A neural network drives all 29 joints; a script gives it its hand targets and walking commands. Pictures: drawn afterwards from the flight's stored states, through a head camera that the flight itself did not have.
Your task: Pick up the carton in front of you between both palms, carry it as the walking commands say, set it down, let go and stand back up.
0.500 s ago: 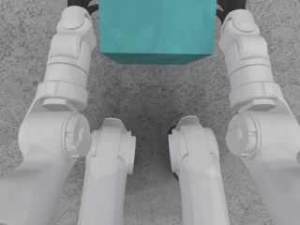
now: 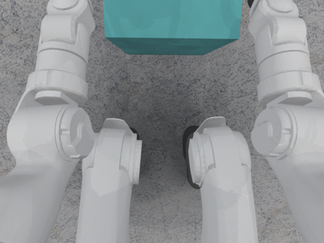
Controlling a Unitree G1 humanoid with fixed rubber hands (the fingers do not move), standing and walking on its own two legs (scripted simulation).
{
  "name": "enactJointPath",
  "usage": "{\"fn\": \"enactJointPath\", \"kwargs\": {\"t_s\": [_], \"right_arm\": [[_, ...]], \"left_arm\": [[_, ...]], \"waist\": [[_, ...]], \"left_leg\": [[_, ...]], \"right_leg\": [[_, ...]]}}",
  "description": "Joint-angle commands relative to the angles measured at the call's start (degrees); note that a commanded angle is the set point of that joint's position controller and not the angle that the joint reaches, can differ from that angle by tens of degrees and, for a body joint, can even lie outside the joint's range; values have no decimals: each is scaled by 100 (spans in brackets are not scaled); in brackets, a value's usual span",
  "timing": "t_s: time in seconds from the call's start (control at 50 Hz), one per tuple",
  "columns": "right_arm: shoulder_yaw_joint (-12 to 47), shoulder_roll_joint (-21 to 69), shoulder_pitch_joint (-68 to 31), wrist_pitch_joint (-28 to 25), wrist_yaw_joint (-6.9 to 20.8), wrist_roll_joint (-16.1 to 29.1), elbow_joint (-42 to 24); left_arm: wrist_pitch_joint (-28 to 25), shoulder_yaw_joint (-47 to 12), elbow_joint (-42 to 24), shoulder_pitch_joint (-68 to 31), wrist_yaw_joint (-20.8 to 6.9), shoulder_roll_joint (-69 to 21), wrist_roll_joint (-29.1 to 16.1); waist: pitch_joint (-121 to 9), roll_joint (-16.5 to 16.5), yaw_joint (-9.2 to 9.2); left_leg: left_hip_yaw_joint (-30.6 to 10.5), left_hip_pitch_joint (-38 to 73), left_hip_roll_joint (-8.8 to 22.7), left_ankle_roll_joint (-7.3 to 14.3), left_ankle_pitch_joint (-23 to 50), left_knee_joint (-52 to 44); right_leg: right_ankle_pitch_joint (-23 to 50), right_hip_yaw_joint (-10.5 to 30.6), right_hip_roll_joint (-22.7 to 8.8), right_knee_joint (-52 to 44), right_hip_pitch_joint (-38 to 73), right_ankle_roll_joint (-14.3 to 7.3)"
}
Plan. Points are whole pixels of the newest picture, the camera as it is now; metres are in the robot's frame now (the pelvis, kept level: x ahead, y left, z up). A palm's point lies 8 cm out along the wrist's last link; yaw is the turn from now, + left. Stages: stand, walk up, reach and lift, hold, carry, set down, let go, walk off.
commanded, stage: set down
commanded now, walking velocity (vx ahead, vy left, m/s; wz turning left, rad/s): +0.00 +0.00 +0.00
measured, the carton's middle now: out of the picture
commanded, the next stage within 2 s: let go in 1.58 s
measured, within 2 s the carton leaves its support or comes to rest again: neither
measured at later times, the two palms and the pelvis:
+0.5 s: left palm out of the picture +0.56 +0.18 -0.19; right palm out of the picture +0.55 -0.22 -0.19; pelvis +0.01 +0.00 -0.01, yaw +0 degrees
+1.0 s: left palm out of the picture +0.58 +0.17 -0.02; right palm out of the picture +0.57 -0.21 -0.02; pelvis +0.01 +0.00 +0.08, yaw +0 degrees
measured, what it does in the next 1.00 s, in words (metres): rises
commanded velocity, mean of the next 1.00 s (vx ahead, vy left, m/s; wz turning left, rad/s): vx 0.00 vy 0.00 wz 0.00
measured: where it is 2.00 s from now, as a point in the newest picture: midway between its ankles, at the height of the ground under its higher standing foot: (160, 168)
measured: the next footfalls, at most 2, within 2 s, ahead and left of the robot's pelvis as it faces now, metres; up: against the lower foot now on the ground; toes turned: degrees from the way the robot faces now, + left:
none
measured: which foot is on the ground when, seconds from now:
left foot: down 0.00-1.00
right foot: down 0.00-1.00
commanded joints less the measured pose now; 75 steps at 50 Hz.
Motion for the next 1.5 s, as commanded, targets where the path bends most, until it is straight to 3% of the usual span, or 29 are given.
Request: {"fn": "enactJointPath", "kwargs": {"t_s": [0.0,0.18,0.22,0.28,0.32,0.36,0.42,0.52,0.6,0.66,0.78,0.94,1.12,1.24,1.34,1.48], "right_arm": [[1233,3944,-2113,173,1183,51,228],[1088,3282,-1762,69,1060,4,214],[894,2286,-1537,-55,815,-66,295],[80,-992,-900,-439,-71,-285,279],[218,-1563,-1376,-682,-437,251,-2],[561,-1763,-1688,-876,-547,850,-219],[1334,-1505,-1730,-913,-510,1514,-139],[1606,-1587,-1649,-736,-507,1904,-102],[1389,-1726,-1525,-519,-575,1791,-228],[1212,-1801,-1754,-357,-674,1625,-726],[990,-1350,-1431,-134,-625,1249,-120],[580,-1210,-919,-314,-485,816,-135],[727,-1521,-728,-69,-411,1060,-1552],[650,-1326,-322,17,-262,1008,-1374],[465,-1130,139,-99,-132,787,-863],[219,-1137,187,-338,-44,515,-982]], "left_arm": [[259,-1349,475,-2027,-1149,-3946,-66],[179,-1237,488,-1749,-1076,-3339,-63],[57,-1082,440,-1499,-821,-2385,-21],[-351,-455,162,-978,63,955,94],[-553,-534,-81,-1553,427,1613,-341],[-696,-908,-156,-1756,519,1702,-919],[-759,-1573,-150,-1771,515,1440,-1563],[-596,-1920,-200,-1734,530,1540,-1988],[-412,-1728,-385,-1661,648,1730,-1851],[-229,-1477,-780,-1810,736,1792,-1618],[-13,-1062,-199,-1428,631,1417,-1215],[-172,-907,-181,-923,455,1192,-956],[95,-1006,-1632,-769,527,1406,-1066],[168,-978,-1414,-261,400,1234,-1102],[48,-814,-1037,134,282,1012,-844],[-142,-604,-1249,178,226,895,-566]], "waist": [[-3987,8,-80],[-3894,12,-63],[-4123,33,-87],[-4897,0,-165],[-5865,-58,-16],[-6636,-56,9],[-7543,23,-129],[-8017,-111,-108],[-8524,-132,-25],[-9051,-46,57],[-7518,-178,42],[-8009,-93,-63],[-10071,-94,38],[-9367,-255,21],[-8768,-85,19],[-8828,80,-11]], "left_leg": [[158,1666,-70,287,787,-1008],[150,1828,6,240,937,-906],[170,2118,71,157,1091,-860],[197,2765,195,-5,1422,-851],[138,2964,236,21,2087,-674],[71,3091,273,41,2773,-552],[-7,3439,329,48,3357,-405],[100,3562,340,55,2920,-664],[228,3692,312,98,2428,-997],[325,3890,262,135,2109,-1371],[288,2941,276,185,1197,-2185],[287,3161,215,93,1878,-2804],[289,4822,138,61,3023,-3758],[237,4656,157,64,2987,-4495],[151,5010,207,29,3115,-5162],[29,6087,268,-12,3570,-5995]], "right_leg": [[842,-105,123,-1088,1685,-253],[1024,-96,65,-964,2006,-158],[1177,-125,0,-905,2197,-91],[1523,-206,-140,-910,2666,39],[2122,-162,-157,-825,2931,40],[2811,-19,-253,-692,3142,49],[3380,10,-306,-517,3373,17],[3088,-109,-303,-649,3747,-37],[2616,-152,-260,-983,4029,-60],[2286,-210,-200,-1349,4241,-100],[1384,-192,-228,-2184,3553,-114],[2244,-194,-199,-2817,3689,-18],[3368,-271,-29,-3764,5279,-42],[3488,-177,-73,-4419,5598,1],[3391,-131,-108,-5123,5306,40],[3531,-127,-149,-6048,5591,31]]}}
